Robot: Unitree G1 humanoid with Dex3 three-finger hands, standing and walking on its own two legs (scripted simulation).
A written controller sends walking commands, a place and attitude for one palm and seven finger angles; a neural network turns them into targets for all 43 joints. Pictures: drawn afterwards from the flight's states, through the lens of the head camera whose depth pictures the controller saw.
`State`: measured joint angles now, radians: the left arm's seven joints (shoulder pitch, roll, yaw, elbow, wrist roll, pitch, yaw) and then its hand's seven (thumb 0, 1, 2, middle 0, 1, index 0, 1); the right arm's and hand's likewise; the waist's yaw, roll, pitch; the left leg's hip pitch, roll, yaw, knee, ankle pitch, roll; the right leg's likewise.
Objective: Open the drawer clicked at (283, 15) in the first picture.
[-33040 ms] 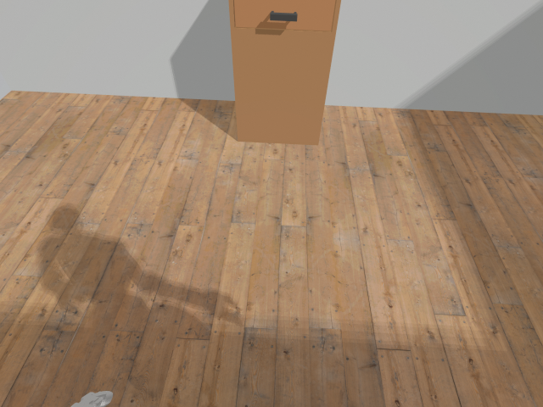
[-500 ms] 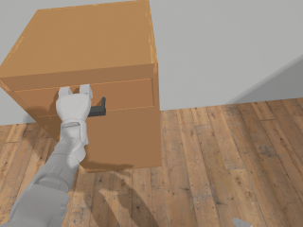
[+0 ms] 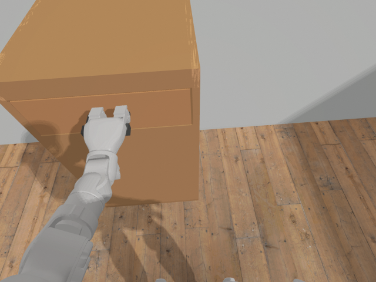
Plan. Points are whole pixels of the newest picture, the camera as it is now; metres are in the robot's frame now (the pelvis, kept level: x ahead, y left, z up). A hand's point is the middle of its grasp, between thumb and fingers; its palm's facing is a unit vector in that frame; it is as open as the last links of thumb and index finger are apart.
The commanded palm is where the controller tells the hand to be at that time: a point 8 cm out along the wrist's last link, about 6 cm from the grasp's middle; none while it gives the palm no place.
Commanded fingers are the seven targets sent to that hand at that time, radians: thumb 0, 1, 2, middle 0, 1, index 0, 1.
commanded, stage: lower the fingers behind the handle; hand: left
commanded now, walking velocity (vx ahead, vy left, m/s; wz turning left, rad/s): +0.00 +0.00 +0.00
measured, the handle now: (107, 123) +0.50 +0.23 +0.00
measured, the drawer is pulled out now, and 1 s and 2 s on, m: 0.00 0.00 0.00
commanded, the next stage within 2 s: lift the fingers back up to retry in 0.82 s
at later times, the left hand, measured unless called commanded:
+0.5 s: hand (111, 145) +0.42 +0.20 +0.01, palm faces +0.05 +0.01 -1.00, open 14.2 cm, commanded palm +0.39 +0.21 +0.03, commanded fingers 0.00 -0.50 0.30 -0.30 -1.20 -0.30 -1.20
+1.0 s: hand (111, 144) +0.42 +0.20 +0.01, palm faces +0.02 +0.00 -1.00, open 14.2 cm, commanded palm +0.39 +0.21 +0.04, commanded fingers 0.00 -0.50 0.30 -0.30 -1.20 -0.30 -1.20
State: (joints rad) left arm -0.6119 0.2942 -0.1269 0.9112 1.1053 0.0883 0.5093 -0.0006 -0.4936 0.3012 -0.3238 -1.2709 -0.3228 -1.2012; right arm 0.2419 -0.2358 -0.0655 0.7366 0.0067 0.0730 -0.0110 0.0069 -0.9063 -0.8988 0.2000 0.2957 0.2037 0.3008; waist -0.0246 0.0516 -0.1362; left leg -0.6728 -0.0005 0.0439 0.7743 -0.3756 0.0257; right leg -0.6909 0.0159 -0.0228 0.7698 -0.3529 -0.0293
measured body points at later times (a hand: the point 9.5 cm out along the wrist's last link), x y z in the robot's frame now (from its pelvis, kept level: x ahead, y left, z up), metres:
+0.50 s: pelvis -0.01 +0.00 -0.01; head +0.07 -0.01 +0.44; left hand +0.41 +0.20 +0.06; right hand +0.07 -0.27 -0.14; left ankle -0.01 +0.10 -0.71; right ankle +0.01 -0.10 -0.71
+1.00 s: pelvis -0.01 +0.00 -0.01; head +0.06 -0.01 +0.44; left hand +0.42 +0.20 +0.06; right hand +0.06 -0.26 -0.14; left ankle -0.01 +0.10 -0.71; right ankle +0.01 -0.10 -0.71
